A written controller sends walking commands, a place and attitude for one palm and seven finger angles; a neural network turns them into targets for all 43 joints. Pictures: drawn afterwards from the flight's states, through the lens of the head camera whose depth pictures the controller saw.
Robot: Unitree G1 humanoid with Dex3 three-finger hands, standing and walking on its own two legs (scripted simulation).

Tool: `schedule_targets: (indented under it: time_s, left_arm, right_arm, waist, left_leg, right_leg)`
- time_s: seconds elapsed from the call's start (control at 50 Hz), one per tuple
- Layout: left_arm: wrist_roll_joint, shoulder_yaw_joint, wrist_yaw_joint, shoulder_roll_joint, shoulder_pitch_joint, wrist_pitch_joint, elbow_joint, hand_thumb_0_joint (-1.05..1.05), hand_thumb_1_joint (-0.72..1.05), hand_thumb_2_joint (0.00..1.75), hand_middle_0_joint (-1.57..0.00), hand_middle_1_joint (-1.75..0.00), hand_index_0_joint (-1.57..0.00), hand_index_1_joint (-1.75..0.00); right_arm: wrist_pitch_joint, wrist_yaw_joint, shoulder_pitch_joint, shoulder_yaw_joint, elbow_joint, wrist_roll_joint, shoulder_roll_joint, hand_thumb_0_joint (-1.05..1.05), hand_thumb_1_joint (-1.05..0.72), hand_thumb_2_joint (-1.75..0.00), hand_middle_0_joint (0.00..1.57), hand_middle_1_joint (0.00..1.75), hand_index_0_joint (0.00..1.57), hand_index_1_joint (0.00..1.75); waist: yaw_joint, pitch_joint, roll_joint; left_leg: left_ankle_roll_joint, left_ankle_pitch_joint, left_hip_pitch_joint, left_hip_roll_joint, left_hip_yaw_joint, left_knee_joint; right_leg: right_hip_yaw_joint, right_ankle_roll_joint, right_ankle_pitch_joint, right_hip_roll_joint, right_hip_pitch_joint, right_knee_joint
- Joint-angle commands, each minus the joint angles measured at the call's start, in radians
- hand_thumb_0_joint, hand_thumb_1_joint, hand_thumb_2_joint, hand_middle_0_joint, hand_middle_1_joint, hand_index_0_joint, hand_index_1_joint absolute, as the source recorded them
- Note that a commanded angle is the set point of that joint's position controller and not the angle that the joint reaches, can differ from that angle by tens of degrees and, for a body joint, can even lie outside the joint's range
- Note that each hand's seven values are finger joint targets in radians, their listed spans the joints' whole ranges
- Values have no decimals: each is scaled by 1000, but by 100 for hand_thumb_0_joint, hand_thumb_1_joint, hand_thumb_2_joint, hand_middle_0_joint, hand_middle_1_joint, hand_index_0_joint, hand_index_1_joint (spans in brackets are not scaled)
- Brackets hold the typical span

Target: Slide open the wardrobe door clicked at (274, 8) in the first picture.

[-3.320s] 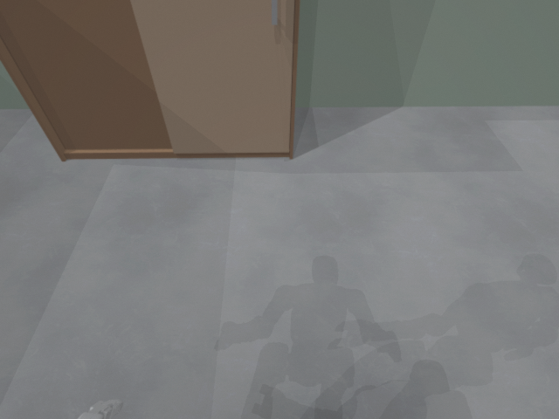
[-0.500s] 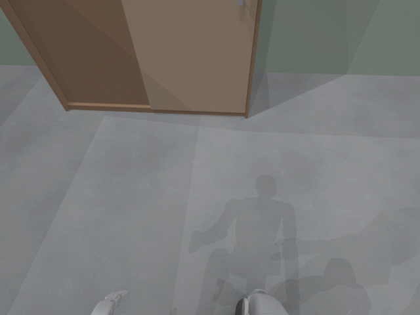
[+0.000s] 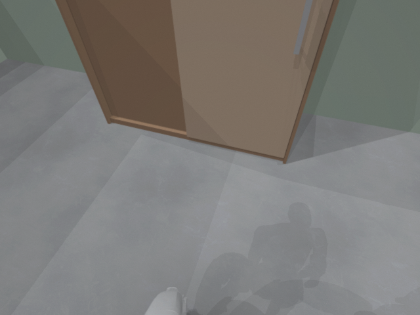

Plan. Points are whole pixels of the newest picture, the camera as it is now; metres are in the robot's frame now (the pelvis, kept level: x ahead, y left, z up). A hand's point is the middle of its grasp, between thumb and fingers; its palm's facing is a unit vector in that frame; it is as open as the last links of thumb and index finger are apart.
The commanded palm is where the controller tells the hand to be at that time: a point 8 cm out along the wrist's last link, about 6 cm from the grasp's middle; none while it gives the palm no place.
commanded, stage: walk to a spot facing it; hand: right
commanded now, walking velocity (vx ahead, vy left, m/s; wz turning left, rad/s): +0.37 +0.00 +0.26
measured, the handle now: (305, 14) +1.11 -0.24 +0.11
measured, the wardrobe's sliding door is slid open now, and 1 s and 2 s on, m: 0.00 0.00 0.00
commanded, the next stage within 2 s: turn to face it in 0.52 s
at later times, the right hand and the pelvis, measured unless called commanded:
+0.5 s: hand (293, 277) +0.26 -0.16 -0.18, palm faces -0.03 +0.98 -0.20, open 7.2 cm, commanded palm none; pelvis +0.24 +0.02 -0.01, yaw +4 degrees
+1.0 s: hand (290, 194) +0.49 -0.18 -0.17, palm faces +0.02 +0.97 -0.23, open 7.3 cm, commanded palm none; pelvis +0.40 +0.00 -0.01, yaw +0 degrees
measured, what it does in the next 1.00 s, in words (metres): walks ahead: left foot, then right foot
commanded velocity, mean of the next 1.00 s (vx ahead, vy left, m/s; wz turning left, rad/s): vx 0.20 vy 0.00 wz -0.09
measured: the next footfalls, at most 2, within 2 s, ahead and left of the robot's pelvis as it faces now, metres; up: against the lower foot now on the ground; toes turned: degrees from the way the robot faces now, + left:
left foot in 0.18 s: +0.22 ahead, +0.14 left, +0.00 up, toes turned +12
right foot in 0.60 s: +0.44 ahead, -0.11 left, +0.00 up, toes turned -7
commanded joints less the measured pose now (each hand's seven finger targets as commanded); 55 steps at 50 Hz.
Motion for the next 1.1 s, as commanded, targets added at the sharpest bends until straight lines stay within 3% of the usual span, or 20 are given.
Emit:
schedule_targets:
  time_s: [0.0, 0.06, 0.12, 0.14, 0.16, 0.18, 0.24, 0.3, 0.42, 0.5, 0.54, 0.56, 0.58, 0.6, 0.66, 0.72, 0.96, 1.0, 1.02, 1.08]
  left_arm:
    - [9, 17, 7, 116, 144, -9, 6, 0, 90, 90, -20, -30, -20, -30]
    - [11, 15, 8, 123, 164, 0, 22, 0, 90, 90, -20, -30, -20, -30]
    - [-2, 18, 7, 161, 98, 3, 11, 0, 90, 90, -20, -30, -20, -30]
    - [-14, 14, -6, 134, 95, 1, -7, 0, 90, 90, -20, -30, -20, -30]
    - [-26, 4, -6, 71, 105, -8, -44, 0, 90, 90, -20, -30, -20, -30]
    - [-24, 13, -1, 97, 20, -3, -64, 0, 90, 90, -20, -30, -20, -30]
    - [-9, 18, -10, 55, -84, 19, -81, 0, 90, 90, -20, -30, -20, -30]
    - [7, 17, -17, 3, -1, 52, -56, 0, 90, 90, -20, -30, -20, -30]
    - [0, 14, -47, 26, -156, 50, -126, 0, 90, 90, -20, -30, -20, -30]
    - [1, 19, -55, 68, -238, 33, -159, 0, 90, 90, -20, -30, -20, -30]
    - [8, 28, -44, 109, -139, 23, -126, 0, 90, 90, -20, -30, -20, -30]
    - [15, 44, -35, 178, -2, 16, -91, 0, 90, 90, -20, -30, -20, -30]
    - [28, 71, -22, 299, 112, 11, -69, 0, 90, 90, -20, -30, -20, -30]
    - [14, 61, -16, 319, 146, 23, -59, 0, 90, 90, -20, -30, -20, -30]
    - [4, 21, -1, 186, -70, 17, -100, 0, 90, 90, -20, -30, -20, -30]
    - [-3, 5, 2, 148, -158, 13, -106, 0, 90, 90, -20, -30, -20, -30]
    - [-3, 37, -3, 166, -161, 77, -105, 0, 90, 90, -20, -30, -20, -30]
    - [-16, 20, -13, 65, -136, 79, -127, 0, 90, 90, -20, -30, -20, -30]
    - [-13, 29, -9, 90, -150, 96, -148, 0, 90, 90, -20, -30, -20, -30]
    - [-4, 36, -16, 91, -139, 127, -109, 0, 90, 90, -20, -30, -20, -30]
  right_arm:
    - [-31, 10, -142, 8, -93, 8, -8, 0, -90, -90, 20, 30, 20, 30]
    - [-44, 6, -128, 10, -90, 8, -13, 0, -90, -90, 20, 30, 20, 30]
    - [-66, -3, 162, -7, 7, 3, -60, 0, -90, -90, 20, 30, 20, 30]
    - [-81, -13, 296, -29, 51, -1, -142, 0, -90, -90, 20, 30, 20, 30]
    - [-85, -31, 418, -56, 78, 11, -240, 0, -90, -90, 20, 30, 20, 30]
    - [-77, -37, 394, -57, 80, 30, -262, 0, -90, -90, 20, 30, 20, 30]
    - [-85, -40, 203, -22, 52, 28, -139, 0, -90, -90, 20, 30, 20, 30]
    - [-104, -43, 163, -6, 42, 10, -62, 0, -90, -90, 20, 30, 20, 30]
    - [-108, -33, 165, -1, 55, 14, -109, 0, -90, -90, 20, 30, 20, 30]
    - [-99, -33, 198, -8, 66, 10, -149, 0, -90, -90, 20, 30, 20, 30]
    - [-91, -33, 204, -10, 70, 17, -156, 0, -90, -90, 20, 30, 20, 30]
    - [-88, -31, 222, -6, 66, 19, -127, 0, -90, -90, 20, 30, 20, 30]
    - [-84, -23, 257, 2, 47, 34, -71, 0, -90, -90, 20, 30, 20, 30]
    - [-89, -27, 207, 7, 16, 29, -81, 0, -90, -90, 20, 30, 20, 30]
    - [-76, -23, 132, 4, 30, 22, -74, 0, -90, -90, 20, 30, 20, 30]
    - [-44, -26, 221, 15, 62, 23, -13, 0, -90, -90, 20, 30, 20, 30]
    - [-31, -52, 148, 1, -5, 24, -57, 0, -90, -90, 20, 30, 20, 30]
    - [-50, -65, 188, -16, 5, 9, -178, 0, -90, -90, 20, 30, 20, 30]
    - [-44, -61, 204, -16, -8, 16, -215, 0, -90, -90, 20, 30, 20, 30]
    - [-37, -68, 70, -8, -42, 18, -135, 0, -90, -90, 20, 30, 20, 30]
  waist:
    - [28, 123, -123]
    - [12, 92, -139]
    - [-127, -82, -158]
    - [-180, -191, -55]
    - [-197, -306, 173]
    - [-191, -267, 81]
    - [-98, 7, -53]
    - [-20, 50, -5]
    - [-34, 72, 133]
    - [-54, 85, 85]
    - [0, 34, 10]
    - [47, -56, -136]
    - [75, -157, -398]
    - [79, -173, -405]
    - [2, 29, -179]
    - [-72, -3, -202]
    - [-83, -39, -120]
    - [-86, -73, 228]
    - [-99, -81, 247]
    - [-47, 21, 150]
  left_leg:
    - [26, -45, -86, -30, 57, -145]
    - [65, -132, 31, -84, 106, -239]
    - [110, -40, 430, -150, 148, -371]
    - [174, 37, 752, 0, -24, -373]
    - [315, 230, 1001, 303, -502, -432]
    - [357, 257, 955, 336, -544, -511]
    - [236, 94, 524, 239, -309, -609]
    - [177, 121, 336, 161, -122, -654]
    - [153, 66, 339, 100, -30, -656]
    - [141, 62, 396, 131, -69, -603]
    - [115, 188, 375, 86, -26, -421]
    - [79, 165, 293, 28, 8, -194]
    - [25, -213, 94, -106, 100, 116]
    - [28, -482, 34, -125, 13, 322]
    - [6, -334, 23, -9, -29, 369]
    - [-26, -261, 196, -5, 5, 177]
    - [-47, -32, 422, -52, 32, -414]
    - [43, 259, 606, 252, -254, -550]
    - [140, 281, 506, 357, -298, -588]
    - [143, 92, 370, 247, -170, -622]
  right_leg:
    - [148, -51, 509, -319, 80, -95]
    - [106, -45, 759, -325, 106, 6]
    - [32, 9, 977, -285, 35, 358]
    - [21, 44, 722, -250, -230, 603]
    - [28, 93, -143, -76, -541, 940]
    - [180, 67, -256, -75, -630, 1096]
    - [261, 67, -46, -187, -626, 1034]
    - [230, 86, 3, -196, -525, 883]
    - [177, 105, 133, -179, -484, 499]
    - [146, 85, 116, -145, -405, 352]
    - [98, 78, 147, -92, -200, 241]
    - [183, 56, 183, -148, 12, 189]
    - [513, -41, 271, -420, 190, 105]
    - [625, -107, 368, -517, 172, 10]
    - [454, -101, 516, -428, -126, -11]
    - [253, -47, 567, -303, -254, -20]
    - [366, -34, 374, -242, -267, 129]
    - [189, 89, -87, -51, -481, 384]
    - [233, 94, -302, -42, -453, 547]
    - [271, 100, -167, -82, -471, 784]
